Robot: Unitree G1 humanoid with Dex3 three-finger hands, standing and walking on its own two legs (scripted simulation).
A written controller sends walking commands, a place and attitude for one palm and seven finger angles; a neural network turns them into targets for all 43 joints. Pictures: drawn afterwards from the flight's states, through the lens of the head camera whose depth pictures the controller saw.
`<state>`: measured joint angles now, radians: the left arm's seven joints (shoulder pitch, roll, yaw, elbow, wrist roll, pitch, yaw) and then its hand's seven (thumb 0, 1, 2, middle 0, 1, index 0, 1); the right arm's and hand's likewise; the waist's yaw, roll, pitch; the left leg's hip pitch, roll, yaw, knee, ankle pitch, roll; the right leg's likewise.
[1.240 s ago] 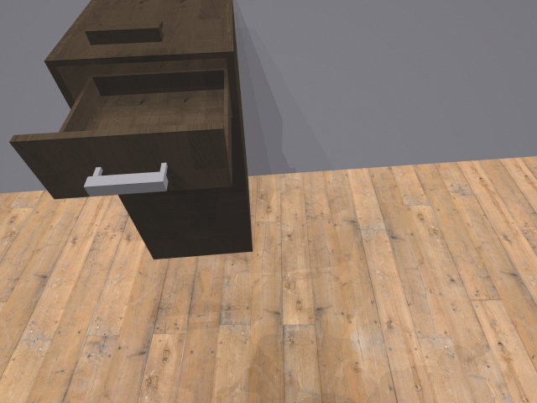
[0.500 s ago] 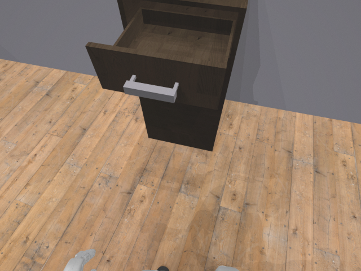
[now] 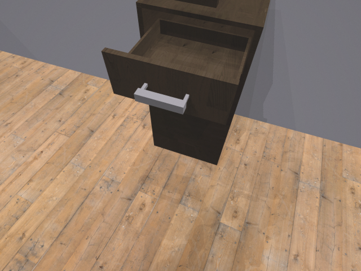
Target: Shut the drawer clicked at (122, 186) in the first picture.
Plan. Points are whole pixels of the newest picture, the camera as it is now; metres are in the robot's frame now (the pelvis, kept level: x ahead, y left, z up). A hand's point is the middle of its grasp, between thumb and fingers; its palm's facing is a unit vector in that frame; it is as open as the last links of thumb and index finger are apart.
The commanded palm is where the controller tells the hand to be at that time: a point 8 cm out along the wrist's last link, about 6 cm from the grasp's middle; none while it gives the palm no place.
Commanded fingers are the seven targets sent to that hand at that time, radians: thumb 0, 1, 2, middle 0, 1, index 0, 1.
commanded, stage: stand and wait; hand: left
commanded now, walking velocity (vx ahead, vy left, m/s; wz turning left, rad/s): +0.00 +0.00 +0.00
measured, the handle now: (162, 96) +0.55 +0.10 +0.03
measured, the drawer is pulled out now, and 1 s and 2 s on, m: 0.27 0.27 0.27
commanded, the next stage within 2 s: look at it before walking up in 0.20 s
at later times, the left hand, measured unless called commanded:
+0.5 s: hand out of the picture +0.06 +0.19 -0.17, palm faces +0.00 -0.97 -0.23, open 7.4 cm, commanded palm none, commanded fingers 0.00 0.90 0.90 -0.20 -0.30 -0.20 -0.30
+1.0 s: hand out of the picture +0.00 +0.16 -0.17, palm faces +0.03 -0.98 -0.20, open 7.4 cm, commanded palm none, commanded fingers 0.00 0.90 0.90 -0.20 -0.30 -0.20 -0.30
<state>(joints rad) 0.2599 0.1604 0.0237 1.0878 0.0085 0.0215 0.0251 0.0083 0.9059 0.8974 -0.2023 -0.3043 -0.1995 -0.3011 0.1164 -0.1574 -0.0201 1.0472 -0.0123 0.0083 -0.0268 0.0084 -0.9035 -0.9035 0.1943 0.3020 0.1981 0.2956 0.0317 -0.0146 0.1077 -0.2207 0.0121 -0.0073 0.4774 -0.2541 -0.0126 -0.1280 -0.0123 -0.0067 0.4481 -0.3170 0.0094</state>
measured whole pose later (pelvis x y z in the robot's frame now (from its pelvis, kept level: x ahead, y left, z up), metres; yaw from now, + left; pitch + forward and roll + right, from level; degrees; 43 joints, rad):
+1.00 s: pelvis +0.00 -0.01 +0.00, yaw -2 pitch -1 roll +0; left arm 0.27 0.15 0.03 1.11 0.01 0.02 0.03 0.01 0.91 0.90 -0.20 -0.30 -0.20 -0.30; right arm 0.22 -0.16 -0.03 1.12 -0.01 0.01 -0.04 0.01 -0.91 -0.90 0.19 0.30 0.20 0.30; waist 0.00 0.00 0.08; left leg -0.17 0.03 0.01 0.42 -0.22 -0.03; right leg -0.10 0.01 0.01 0.41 -0.29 -0.01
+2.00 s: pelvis +0.03 -0.02 -0.01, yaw -14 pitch +0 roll +0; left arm 0.34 0.16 0.06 1.09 0.01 0.00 -0.01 0.01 0.90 0.90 -0.20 -0.30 -0.20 -0.30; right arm 0.19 -0.18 -0.05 1.03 -0.03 -0.04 0.00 0.01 -0.90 -0.90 0.19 0.30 0.20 0.30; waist 0.02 -0.02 0.09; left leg -0.30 0.03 0.07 0.53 -0.22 0.00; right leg -0.16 -0.01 0.01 0.57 -0.41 -0.01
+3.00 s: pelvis +0.15 -0.09 +0.01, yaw -11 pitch +0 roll +3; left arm 0.22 0.17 0.05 1.01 0.02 0.01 0.03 0.01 0.90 0.90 -0.20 -0.30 -0.20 -0.30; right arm 0.09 -0.22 -0.06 1.01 -0.01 0.06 -0.02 0.01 -0.91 -0.90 0.19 0.30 0.20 0.30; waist 0.03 -0.02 0.12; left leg -0.28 -0.01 0.01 0.72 -0.45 -0.05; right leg -0.20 -0.04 -0.05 0.45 -0.25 -0.05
